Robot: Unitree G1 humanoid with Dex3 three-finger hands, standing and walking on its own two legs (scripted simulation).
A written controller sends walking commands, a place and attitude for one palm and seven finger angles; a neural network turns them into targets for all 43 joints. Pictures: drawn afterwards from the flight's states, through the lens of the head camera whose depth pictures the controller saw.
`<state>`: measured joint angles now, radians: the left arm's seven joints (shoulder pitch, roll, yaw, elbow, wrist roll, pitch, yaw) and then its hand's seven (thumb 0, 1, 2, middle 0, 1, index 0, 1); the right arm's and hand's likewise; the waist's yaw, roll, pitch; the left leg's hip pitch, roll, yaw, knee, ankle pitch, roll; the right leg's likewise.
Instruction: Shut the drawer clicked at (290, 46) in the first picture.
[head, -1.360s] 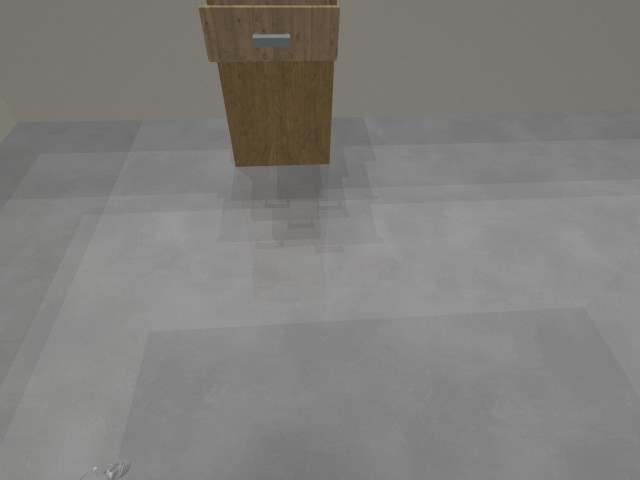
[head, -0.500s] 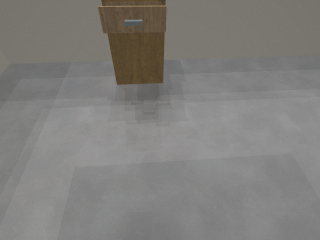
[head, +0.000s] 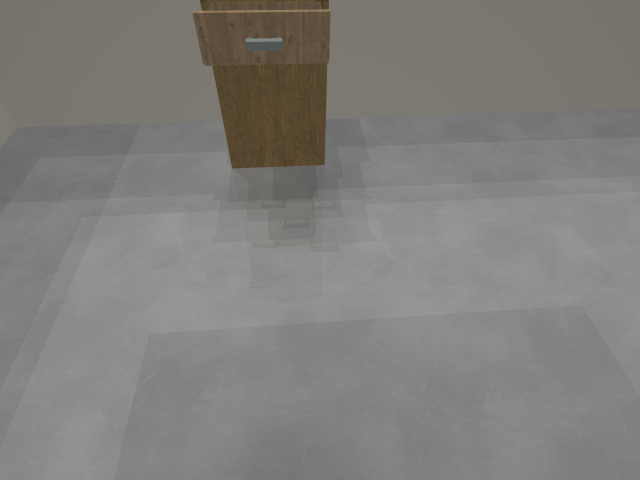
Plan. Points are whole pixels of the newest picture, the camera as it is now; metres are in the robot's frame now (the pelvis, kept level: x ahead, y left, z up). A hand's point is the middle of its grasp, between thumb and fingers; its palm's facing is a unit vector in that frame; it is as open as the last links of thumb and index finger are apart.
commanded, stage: look at it before walking up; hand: left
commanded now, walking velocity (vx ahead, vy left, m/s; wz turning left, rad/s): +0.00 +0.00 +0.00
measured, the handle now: (264, 41) +1.38 +0.27 -0.03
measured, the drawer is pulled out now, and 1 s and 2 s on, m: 0.30 0.30 0.30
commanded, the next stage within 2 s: walk to a spot facing it in 0.18 s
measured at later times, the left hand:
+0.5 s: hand out of the picture +0.05 +0.22 -0.18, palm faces +0.01 -0.97 -0.26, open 7.4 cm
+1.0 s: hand (254, 366) +0.34 +0.14 -0.19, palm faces -0.08 -0.98 -0.20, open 7.4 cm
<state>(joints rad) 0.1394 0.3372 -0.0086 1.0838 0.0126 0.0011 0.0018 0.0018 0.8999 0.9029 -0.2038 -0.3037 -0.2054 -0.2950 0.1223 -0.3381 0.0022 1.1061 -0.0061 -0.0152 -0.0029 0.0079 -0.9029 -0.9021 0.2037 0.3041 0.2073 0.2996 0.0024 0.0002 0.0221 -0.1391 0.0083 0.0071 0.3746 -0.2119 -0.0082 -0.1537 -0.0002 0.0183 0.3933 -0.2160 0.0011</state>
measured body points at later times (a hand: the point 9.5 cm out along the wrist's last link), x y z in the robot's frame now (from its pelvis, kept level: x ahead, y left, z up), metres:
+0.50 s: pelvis +0.03 +0.00 -0.01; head +0.01 +0.00 +0.44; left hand +0.05 +0.27 -0.16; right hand +0.07 -0.27 -0.15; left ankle -0.01 +0.12 -0.74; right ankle +0.00 -0.12 -0.75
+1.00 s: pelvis +0.21 -0.03 -0.04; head +0.25 -0.04 +0.41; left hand +0.34 +0.19 -0.18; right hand +0.03 -0.21 -0.17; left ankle +0.01 +0.12 -0.70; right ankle +0.31 -0.13 -0.75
